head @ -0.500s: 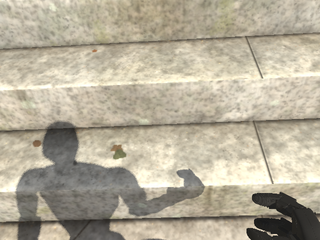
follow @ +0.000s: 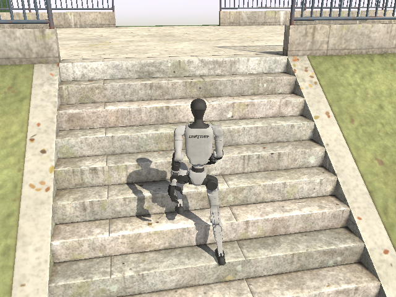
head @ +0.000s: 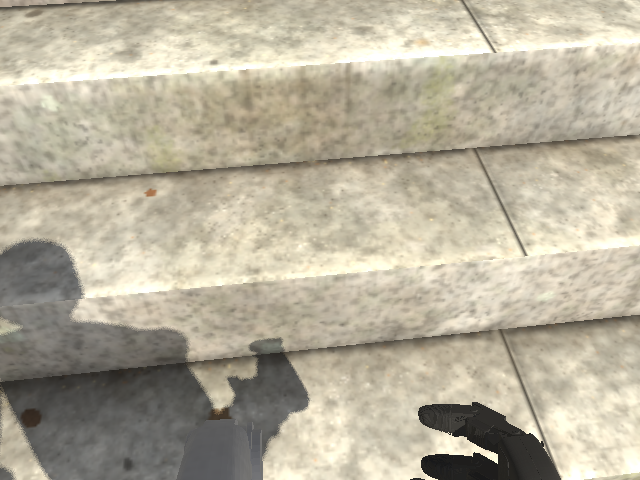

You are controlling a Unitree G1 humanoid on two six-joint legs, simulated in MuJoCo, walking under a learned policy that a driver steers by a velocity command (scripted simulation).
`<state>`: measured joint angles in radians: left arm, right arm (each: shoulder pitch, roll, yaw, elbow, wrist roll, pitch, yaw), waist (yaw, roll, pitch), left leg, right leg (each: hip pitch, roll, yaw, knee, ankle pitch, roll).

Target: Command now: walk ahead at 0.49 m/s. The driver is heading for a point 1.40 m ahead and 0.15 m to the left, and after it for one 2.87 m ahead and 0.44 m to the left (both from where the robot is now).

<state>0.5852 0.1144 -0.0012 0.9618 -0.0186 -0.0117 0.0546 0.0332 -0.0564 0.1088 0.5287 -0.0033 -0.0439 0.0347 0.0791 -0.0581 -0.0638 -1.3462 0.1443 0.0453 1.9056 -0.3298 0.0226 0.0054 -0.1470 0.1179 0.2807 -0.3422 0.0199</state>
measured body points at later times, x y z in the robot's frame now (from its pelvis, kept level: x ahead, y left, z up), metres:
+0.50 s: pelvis +0.24 +0.15 +0.19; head +0.24 +0.20 +0.63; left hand +0.48 +0.21 +0.11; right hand +0.11 +0.00 +0.05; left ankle +0.16 +0.17 -0.55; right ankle +0.38 +0.00 -0.21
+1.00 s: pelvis +0.49 +0.26 +0.40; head +0.49 +0.26 +0.85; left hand +0.43 +0.42 +0.23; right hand +0.79 +0.16 +0.39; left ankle +0.63 +0.39 -0.14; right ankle +0.43 +0.10 -0.36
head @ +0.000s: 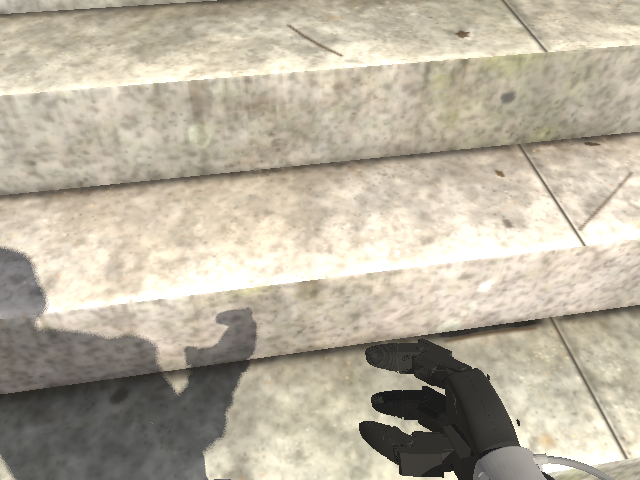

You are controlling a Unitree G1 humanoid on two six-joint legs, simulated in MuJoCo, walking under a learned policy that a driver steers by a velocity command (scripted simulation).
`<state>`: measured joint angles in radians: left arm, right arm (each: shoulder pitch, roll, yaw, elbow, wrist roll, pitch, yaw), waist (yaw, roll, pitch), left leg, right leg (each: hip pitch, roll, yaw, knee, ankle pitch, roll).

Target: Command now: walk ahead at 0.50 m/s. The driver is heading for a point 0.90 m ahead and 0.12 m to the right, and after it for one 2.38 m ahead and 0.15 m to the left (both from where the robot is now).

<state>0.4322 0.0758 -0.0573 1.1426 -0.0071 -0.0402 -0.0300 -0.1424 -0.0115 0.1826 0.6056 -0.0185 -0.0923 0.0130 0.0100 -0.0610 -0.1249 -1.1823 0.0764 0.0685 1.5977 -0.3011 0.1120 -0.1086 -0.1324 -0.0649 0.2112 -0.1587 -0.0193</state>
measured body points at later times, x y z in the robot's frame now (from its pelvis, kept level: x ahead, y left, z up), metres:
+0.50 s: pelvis +0.24 +0.06 +0.16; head +0.24 +0.10 +0.61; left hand +0.47 +0.14 +0.07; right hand +0.09 -0.08 +0.02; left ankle +0.13 +0.14 -0.57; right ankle +0.37 -0.09 -0.24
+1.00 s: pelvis +0.52 +0.05 +0.37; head +0.51 +0.02 +0.82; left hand +0.45 +0.21 +0.22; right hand +0.79 -0.08 +0.35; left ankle +0.67 +0.16 -0.06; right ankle +0.47 -0.05 -0.38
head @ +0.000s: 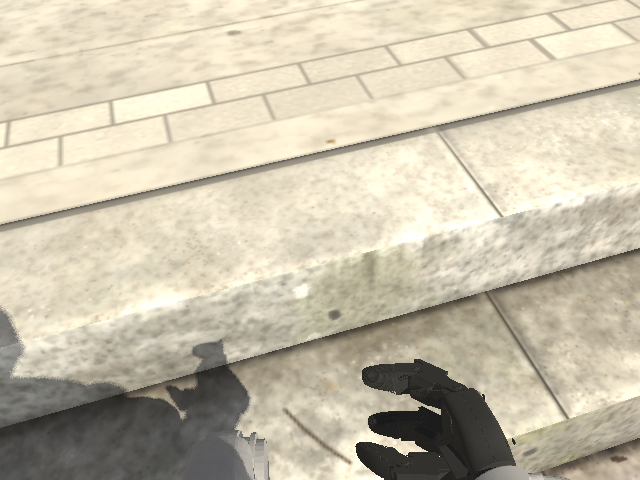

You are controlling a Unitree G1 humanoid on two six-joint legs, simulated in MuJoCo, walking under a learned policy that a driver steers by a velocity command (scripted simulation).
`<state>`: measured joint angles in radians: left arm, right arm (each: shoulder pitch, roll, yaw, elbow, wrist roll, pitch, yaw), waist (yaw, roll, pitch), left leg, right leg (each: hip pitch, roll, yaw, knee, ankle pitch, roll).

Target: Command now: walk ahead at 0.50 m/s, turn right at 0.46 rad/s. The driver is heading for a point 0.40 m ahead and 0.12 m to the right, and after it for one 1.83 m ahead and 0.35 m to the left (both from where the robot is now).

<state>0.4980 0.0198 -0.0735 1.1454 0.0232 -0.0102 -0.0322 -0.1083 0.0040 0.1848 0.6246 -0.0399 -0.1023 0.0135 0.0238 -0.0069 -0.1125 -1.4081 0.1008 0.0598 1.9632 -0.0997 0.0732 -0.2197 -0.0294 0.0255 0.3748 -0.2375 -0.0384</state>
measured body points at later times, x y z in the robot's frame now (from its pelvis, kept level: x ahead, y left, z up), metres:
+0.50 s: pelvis +0.23 -0.02 +0.17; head +0.24 -0.01 +0.62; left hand +0.50 +0.07 +0.10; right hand +0.11 -0.20 +0.03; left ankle +0.15 +0.13 -0.56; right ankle +0.34 -0.19 -0.43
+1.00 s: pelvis +0.36 -0.06 +0.20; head +0.37 -0.08 +0.65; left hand +0.41 +0.18 +0.06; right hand +0.60 -0.23 +0.15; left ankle +0.45 +0.04 -0.33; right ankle +0.33 -0.20 -0.56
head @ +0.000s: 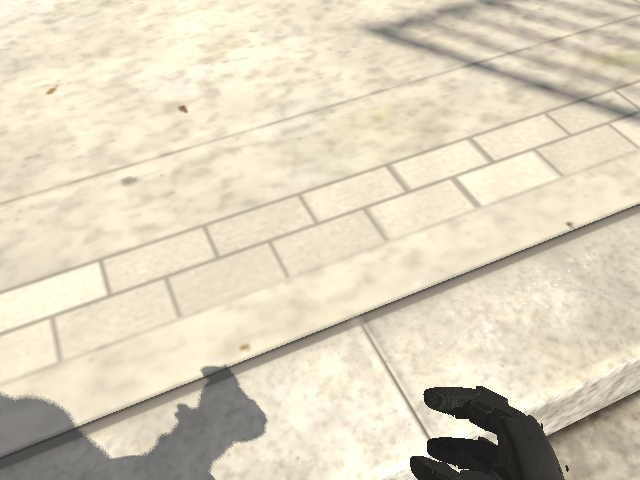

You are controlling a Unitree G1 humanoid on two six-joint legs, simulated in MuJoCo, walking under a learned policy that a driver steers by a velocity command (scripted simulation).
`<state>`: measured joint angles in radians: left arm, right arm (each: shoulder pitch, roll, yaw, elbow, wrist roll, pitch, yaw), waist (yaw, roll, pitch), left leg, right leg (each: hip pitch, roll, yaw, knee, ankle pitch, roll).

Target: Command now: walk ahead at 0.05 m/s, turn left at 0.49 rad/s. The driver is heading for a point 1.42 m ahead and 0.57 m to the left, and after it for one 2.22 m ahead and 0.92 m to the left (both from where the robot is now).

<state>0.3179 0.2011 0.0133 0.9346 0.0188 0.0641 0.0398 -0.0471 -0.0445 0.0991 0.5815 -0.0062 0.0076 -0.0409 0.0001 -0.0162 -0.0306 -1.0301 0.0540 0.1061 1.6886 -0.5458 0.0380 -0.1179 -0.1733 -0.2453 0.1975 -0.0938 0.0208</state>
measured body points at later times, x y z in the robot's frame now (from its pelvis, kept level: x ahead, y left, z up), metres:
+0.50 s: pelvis +0.06 +0.02 +0.13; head +0.06 +0.05 +0.58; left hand +0.17 +0.26 +0.03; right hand +0.28 -0.15 +0.05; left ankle +0.07 +0.11 -0.57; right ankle +0.12 -0.14 -0.43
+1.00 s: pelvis +0.12 -0.03 +0.16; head +0.13 -0.04 +0.61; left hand +0.10 +0.23 +0.06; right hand +0.37 -0.11 +0.05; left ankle +0.08 +0.10 -0.51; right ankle +0.19 -0.10 -0.57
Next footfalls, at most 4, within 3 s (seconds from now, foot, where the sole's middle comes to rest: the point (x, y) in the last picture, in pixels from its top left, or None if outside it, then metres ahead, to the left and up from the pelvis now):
0.02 left None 0.11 0.11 -0.61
0.66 right None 0.23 -0.09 -0.61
1.08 left None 0.14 0.11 -0.61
2.18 left None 0.36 0.34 -0.42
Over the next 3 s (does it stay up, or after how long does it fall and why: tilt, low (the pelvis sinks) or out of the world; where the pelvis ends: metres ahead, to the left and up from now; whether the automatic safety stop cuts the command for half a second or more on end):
stays up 0.70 0.37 0.36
